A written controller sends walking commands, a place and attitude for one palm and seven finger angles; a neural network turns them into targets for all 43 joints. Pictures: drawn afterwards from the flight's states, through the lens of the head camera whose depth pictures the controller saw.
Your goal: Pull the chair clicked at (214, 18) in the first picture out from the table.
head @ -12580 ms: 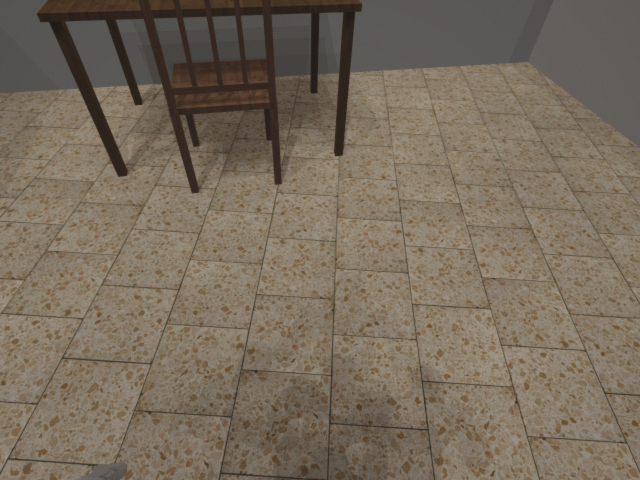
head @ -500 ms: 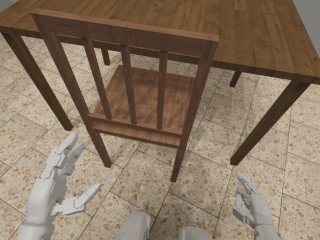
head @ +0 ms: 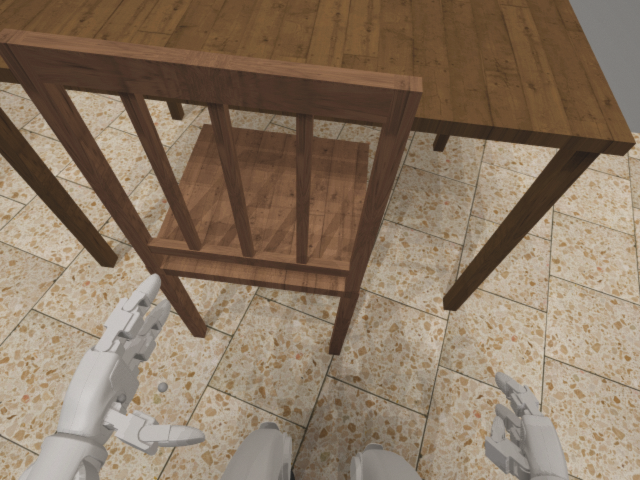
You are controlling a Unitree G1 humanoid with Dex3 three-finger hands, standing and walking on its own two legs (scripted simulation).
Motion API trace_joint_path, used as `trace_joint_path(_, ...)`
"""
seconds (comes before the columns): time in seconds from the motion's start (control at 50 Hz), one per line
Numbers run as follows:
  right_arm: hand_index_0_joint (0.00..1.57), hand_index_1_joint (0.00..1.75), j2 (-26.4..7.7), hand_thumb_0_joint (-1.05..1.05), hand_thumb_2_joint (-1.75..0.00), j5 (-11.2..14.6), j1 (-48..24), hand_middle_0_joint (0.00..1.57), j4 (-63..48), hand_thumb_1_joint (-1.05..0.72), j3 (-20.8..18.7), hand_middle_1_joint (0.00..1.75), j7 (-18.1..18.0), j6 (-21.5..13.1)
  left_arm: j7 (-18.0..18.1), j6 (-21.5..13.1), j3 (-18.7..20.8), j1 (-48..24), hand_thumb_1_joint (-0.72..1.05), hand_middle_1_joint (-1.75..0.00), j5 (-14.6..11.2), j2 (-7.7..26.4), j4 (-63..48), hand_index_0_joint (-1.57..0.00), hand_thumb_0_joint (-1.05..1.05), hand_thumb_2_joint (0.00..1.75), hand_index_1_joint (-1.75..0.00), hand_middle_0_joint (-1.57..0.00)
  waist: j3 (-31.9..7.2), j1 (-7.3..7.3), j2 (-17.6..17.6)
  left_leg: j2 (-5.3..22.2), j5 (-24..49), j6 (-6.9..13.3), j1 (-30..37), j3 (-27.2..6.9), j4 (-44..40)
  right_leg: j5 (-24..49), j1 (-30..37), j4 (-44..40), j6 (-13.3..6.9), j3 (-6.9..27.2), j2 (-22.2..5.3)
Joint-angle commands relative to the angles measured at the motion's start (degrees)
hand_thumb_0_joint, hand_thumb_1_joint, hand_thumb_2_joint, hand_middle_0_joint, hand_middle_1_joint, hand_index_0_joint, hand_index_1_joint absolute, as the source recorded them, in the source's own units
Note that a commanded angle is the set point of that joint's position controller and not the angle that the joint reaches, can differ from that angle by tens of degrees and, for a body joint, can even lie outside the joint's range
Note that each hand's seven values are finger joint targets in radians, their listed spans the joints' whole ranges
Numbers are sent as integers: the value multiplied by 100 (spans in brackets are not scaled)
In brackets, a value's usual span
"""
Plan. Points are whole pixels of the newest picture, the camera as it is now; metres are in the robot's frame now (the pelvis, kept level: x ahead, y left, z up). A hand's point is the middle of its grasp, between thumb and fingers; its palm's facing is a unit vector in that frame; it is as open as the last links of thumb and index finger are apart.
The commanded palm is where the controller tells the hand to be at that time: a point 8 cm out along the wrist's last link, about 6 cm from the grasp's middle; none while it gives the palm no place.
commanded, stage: raise the hand toward the chair's back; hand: left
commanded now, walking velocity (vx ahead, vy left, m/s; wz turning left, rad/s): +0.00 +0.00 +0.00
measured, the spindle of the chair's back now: (236, 194) +0.49 +0.15 +0.01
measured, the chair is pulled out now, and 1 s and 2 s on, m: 0.00 0.00 0.00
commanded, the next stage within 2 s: aim the fingers beside a spindle in 0.96 s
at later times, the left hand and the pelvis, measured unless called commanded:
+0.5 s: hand (98, 364) +0.23 +0.24 +0.05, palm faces -0.04 -1.00 -0.08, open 16.9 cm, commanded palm +0.21 +0.29 +0.05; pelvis -0.01 +0.03 +0.01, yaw +1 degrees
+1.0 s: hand (113, 370) +0.23 +0.23 +0.05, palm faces -0.07 -1.00 -0.06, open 16.9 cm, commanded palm +0.21 +0.28 +0.05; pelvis -0.01 +0.02 +0.01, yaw +1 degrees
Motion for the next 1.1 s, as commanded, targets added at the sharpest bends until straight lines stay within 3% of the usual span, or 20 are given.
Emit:
trace_joint_path(0.0,20,30,-543,0,-90,-24,-104,20,-841,-90,-248,30,-8,-266,492,-550,829,70,-45,-9,-169,794,-1722,-6,0,32,-9,-6,-1875,215,570,175,2637,-261,2386,-559,-1114,1965,581,-887,135,306,-126)
trace_joint_path(0.06,20,30,-615,0,-90,-44,-134,20,-851,-90,-203,30,37,-122,540,-439,459,-146,-50,-8,42,505,-995,-6,0,30,-8,-6,-1038,-20,336,185,1892,-304,1943,-652,-1175,1407,98,-886,136,189,-122)
trace_joint_path(0.1,20,30,-715,0,-90,-26,-143,20,-928,-90,-173,30,29,-40,362,-284,318,-253,-50,-8,128,476,-456,-6,0,30,-8,-6,-732,-99,44,170,1332,-254,1627,-663,-1215,1082,-40,-977,144,209,-105)
trace_joint_path(0.12,20,30,-785,0,-90,3,-129,20,-1023,-90,-147,30,26,-28,232,-232,207,-407,-50,-8,129,488,-438,-6,0,30,-8,-6,-710,-117,75,171,1099,-262,1616,-700,-1278,920,-63,-1014,137,217,-101)
trace_joint_path(0.18,20,30,-848,0,-90,38,-75,20,-1206,-90,-106,30,-13,-55,-75,-95,353,-647,-50,-8,-22,745,-723,-6,0,30,-8,-6,-1177,-24,226,146,988,-256,1899,-745,-1418,851,266,-1142,118,271,-107)
trace_joint_path(0.2,20,30,-849,0,-90,36,-51,20,-1217,-90,-99,30,-25,-62,-88,-67,527,-690,-50,-8,-71,898,-785,-6,0,30,-8,-6,-1309,7,178,151,1141,-243,2005,-751,-1422,950,367,-1163,121,285,-91)
trace_joint_path(0.24,20,30,-805,0,-90,20,-16,20,-1240,-90,-81,30,-40,-109,-39,-179,677,-803,-50,-8,-165,1003,-1339,-6,0,30,-8,-6,-1683,82,434,184,1465,-297,2425,-811,-1471,1084,475,-1152,106,274,-94)
trace_joint_path(0.3,20,30,-751,0,-90,-46,-10,20,-1119,-90,-44,30,-26,-152,202,-358,886,-864,-50,-8,-166,1139,-1544,-6,0,30,-8,-6,-1551,130,731,247,1599,-442,2662,-990,-1594,1045,226,-1064,83,218,-82)
trace_joint_path(0.36,20,30,-769,0,-90,-66,0,20,-1003,-90,-25,30,16,-129,271,-431,715,-977,-50,-8,-102,904,-1043,-6,0,30,-8,-6,-1047,-30,578,269,1087,-484,2405,-1105,-1670,794,-87,-1017,106,153,-92)
trace_joint_path(0.4,20,30,-850,0,-90,-52,-2,20,-971,-90,-35,30,16,-105,177,-342,710,-965,-50,-8,-19,931,-553,-6,0,30,-8,-6,-854,-46,535,263,780,-472,2214,-1140,-1718,670,-177,-1010,102,153,-95)
trace_joint_path(0.5,20,30,-958,0,-90,46,14,20,-1132,-90,-62,30,7,-147,-247,27,633,-878,-50,-8,-160,927,-409,-6,0,30,-8,-6,-1262,22,349,225,750,-427,2358,-1112,-1825,721,214,-1200,111,204,-99)
trace_joint_path(0.56,20,30,-935,0,-90,29,61,20,-1166,-90,-78,30,18,-230,-178,-16,807,-916,-50,-8,-259,1080,-937,-6,0,30,-8,-6,-1507,88,356,257,1163,-482,2625,-1185,-1866,888,335,-1199,121,177,-97)
trace_joint_path(0.6,20,30,-918,0,-90,-12,80,20,-1089,-90,-88,30,33,-266,5,-150,967,-883,-50,-8,-208,1225,-1056,-6,0,30,-8,-6,-1394,113,503,296,1274,-541,2701,-1237,-1868,885,172,-1130,116,180,-80)
trace_joint_path(0.64,20,30,-885,0,-90,-49,111,20,-1024,-90,-80,30,74,-286,150,-315,911,-928,-50,-8,-187,1113,-1117,-6,0,30,-8,-6,-1240,62,647,317,1233,-600,2733,-1286,-1886,840,-12,-1063,120,162,-103)
trace_joint_path(0.72,20,30,-924,0,-90,-56,104,20,-995,-90,-78,30,110,-230,193,-372,788,-917,-50,-8,-79,957,-564,-6,0,30,-8,-6,-838,-14,554,275,708,-539,2319,-1227,-1869,646,-132,-1035,114,154,-113)
trace_joint_path(0.78,20,30,-965,0,-90,-23,105,20,-1069,-90,-87,30,104,-222,38,-259,704,-893,-50,-8,-95,937,-495,-6,0,30,-8,-6,-1067,-16,422,248,678,-485,2295,-1162,-1823,684,39,-1083,113,173,-117)
trace_joint_path(0.84,20,30,-957,0,-90,-1,130,20,-1119,-90,-99,30,92,-262,-63,-194,742,-908,-50,-8,-132,1063,-842,-6,0,30,-8,-6,-1444,25,545,245,1194,-465,2560,-1092,-1749,923,258,-1160,114,214,-119)
trace_joint_path(0.92,20,30,-891,0,-90,-19,133,20,-1061,-90,-84,30,78,-294,35,-279,854,-959,-50,-8,-182,1122,-1075,-6,0,30,-8,-6,-1373,23,470,244,1417,-472,2599,-1098,-1724,1006,261,-1169,113,201,-94)
trace_joint_path(1.0,20,30,-870,0,-90,-31,106,20,-960,-90,-68,30,68,-282,87,-326,895,-974,-50,-8,-177,1052,-669,-6,0,30,-8,-6,-1107,-38,310,191,1155,-384,2236,-948,-1595,910,196,-1191,115,212,-88)
trace_joint_path(1.08,20,30,-902,0,-90,-3,91,20,-983,-90,-45,30,55,-265,-72,-249,517,-1228,-50,-8,-139,791,-397,-6,0,30,-8,-6,-1004,-137,321,156,933,-318,2056,-855,-1497,840,119,-1203,120,262,-111)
